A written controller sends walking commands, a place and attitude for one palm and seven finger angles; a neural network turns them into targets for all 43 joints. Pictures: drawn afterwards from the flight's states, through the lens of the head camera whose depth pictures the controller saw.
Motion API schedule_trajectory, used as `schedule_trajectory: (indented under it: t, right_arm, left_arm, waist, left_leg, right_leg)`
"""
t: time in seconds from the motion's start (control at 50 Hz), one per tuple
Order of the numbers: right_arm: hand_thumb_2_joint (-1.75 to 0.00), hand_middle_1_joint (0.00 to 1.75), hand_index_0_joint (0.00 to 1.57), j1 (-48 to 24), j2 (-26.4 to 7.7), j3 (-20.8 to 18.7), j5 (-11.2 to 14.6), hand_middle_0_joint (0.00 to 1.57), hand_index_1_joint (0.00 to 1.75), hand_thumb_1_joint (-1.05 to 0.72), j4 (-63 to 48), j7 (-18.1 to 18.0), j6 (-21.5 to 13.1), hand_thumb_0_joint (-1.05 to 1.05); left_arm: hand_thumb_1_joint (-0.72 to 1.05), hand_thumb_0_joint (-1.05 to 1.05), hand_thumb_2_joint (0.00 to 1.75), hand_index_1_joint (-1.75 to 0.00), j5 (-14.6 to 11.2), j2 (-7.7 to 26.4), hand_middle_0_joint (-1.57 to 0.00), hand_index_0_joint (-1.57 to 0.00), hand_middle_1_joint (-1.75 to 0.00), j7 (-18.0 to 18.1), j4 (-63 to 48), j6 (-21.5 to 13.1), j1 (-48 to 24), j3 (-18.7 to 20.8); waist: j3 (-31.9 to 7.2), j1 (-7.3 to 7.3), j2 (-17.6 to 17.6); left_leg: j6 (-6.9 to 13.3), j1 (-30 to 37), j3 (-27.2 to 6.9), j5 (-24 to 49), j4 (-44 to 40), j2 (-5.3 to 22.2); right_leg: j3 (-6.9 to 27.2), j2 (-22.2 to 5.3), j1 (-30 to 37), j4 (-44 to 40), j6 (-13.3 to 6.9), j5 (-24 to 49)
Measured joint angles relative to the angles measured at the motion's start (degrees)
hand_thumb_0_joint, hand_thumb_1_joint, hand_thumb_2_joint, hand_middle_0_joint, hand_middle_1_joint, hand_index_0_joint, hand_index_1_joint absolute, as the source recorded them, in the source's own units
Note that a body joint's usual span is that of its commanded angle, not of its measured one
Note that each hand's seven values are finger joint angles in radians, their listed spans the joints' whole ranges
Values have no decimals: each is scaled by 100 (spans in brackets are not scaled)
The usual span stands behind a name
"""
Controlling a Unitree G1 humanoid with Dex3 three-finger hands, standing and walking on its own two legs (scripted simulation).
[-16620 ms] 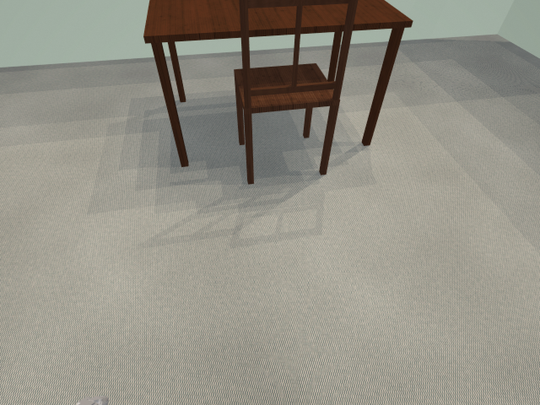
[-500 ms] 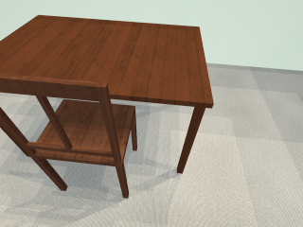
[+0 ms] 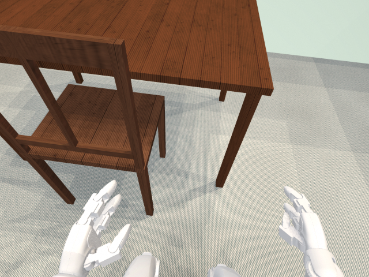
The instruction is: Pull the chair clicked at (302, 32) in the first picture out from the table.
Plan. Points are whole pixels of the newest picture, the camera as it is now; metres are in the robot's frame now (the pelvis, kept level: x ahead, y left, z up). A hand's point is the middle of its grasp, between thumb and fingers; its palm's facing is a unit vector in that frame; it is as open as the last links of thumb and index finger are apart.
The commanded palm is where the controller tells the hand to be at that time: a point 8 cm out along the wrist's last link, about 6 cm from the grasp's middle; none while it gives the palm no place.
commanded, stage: raise the hand toward the chair's back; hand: left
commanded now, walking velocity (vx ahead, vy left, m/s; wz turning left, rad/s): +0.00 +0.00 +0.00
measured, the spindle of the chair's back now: (54, 109) +0.49 +0.39 +0.03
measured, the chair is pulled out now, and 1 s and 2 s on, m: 0.00 0.00 0.00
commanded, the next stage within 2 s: aim the fingers beside a spindle in 1.64 s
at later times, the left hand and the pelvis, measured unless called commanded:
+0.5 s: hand (93, 224) +0.21 +0.19 +0.04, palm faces -0.04 -1.00 -0.04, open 13.9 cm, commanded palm +0.18 +0.25 +0.05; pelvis -0.01 +0.01 +0.00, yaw +0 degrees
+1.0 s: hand (76, 209) +0.23 +0.23 +0.05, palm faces -0.04 -1.00 -0.05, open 16.8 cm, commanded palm +0.21 +0.28 +0.06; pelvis +0.00 +0.03 +0.01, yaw +1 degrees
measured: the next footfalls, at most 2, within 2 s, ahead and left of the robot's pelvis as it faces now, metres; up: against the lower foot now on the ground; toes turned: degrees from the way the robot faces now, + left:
none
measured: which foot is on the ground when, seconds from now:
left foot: down 0.00-1.00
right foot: down 0.00-1.00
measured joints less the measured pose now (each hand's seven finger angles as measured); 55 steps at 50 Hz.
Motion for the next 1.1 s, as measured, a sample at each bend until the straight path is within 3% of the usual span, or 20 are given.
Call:
schedule_trajectory:
  t: [0.08, 0.18, 0.26, 0.32, 0.36, 0.46, 0.58, 0.86, 1.1]
  right_arm:
    - [-90, 29, 20, -23, 132, 228, -49, 19, 30, -91, -120, -126, 74, 2]
    - [-90, 30, 20, 41, 278, 571, -22, 20, 30, -91, 209, -257, -31, 1]
    - [-90, 30, 21, 229, 418, 675, 63, 20, 30, -91, 470, -328, 46, 2]
    - [-90, 30, 21, 449, 477, 619, 95, 20, 30, -90, 595, -371, 139, 2]
    - [-90, 30, 21, 600, 459, 543, 101, 20, 30, -90, 650, -390, 158, 2]
    - [-90, 30, 20, 859, 245, 359, 98, 20, 30, -90, 707, -413, 99, 2]
    - [-90, 30, 20, 845, -9, 249, 120, 20, 30, -91, 626, -430, 17, 2]
    - [-90, 30, 20, 476, 170, 539, 93, 20, 30, -91, 320, -341, 27, 2]
    - [-90, 30, 20, 576, 146, 645, 96, 20, 30, -90, 408, -330, 65, 2]
  left_arm:
    - [48, 1, 71, -23, -102, 274, -16, -16, -23, 146, -526, 11, 430, 181]
    - [35, 1, 67, -21, -371, 403, -14, -14, -21, -272, -783, -132, -62, 316]
    - [26, 1, 63, -20, -490, 466, -13, -13, -20, -620, -624, 457, -615, 384]
    - [19, 1, 60, -19, -555, 496, -12, -13, -19, -594, -539, 899, -697, 510]
    - [15, 1, 58, -18, -582, 488, -12, -13, -18, -471, -523, 985, -624, 604]
    - [3, 0, 53, -16, -563, 485, -11, -11, -16, -210, -510, 668, -402, 714]
    - [-11, 0, 47, -14, -500, 545, -9, -10, -14, -201, -361, 396, -405, 651]
    - [-42, -1, 34, -9, -502, 660, -6, -7, -9, -297, -245, 551, -732, 764]
    - [-49, -1, 30, -8, -632, 812, -6, -6, -8, -599, -46, 760, -1088, 1045]
  waist:
    - [10, 174, 193]
    - [49, 262, 432]
    - [110, 149, 532]
    - [121, 6, 539]
    - [113, -82, 535]
    - [57, -204, 491]
    - [48, -243, 432]
    - [55, -137, 410]
    - [79, -100, 468]
  left_leg:
    - [-69, -425, -257, -96, 367, 35]
    - [-85, -885, -468, -89, 646, 59]
    - [-77, -955, -455, -45, 634, 81]
    - [-50, -814, -362, 11, 459, 95]
    - [-24, -690, -301, 47, 321, 98]
    - [31, -525, -202, 110, 101, 78]
    - [94, -517, -165, 101, 90, 41]
    - [160, -352, -216, 107, -43, -11]
    - [186, -259, -229, 95, -134, -36]
  right_leg:
    - [-237, 39, -258, 204, -47, -74]
    - [-431, 75, -583, 342, -85, -56]
    - [-416, 98, -659, 308, -75, 14]
    - [-329, 111, -569, 155, -40, 96]
    - [-274, 115, -473, 26, -13, 152]
    - [-184, 101, -344, -185, 43, 243]
    - [-149, 66, -327, -218, 100, 255]
    - [-204, 38, -73, -469, 176, 308]
    - [-217, 27, 52, -611, 213, 319]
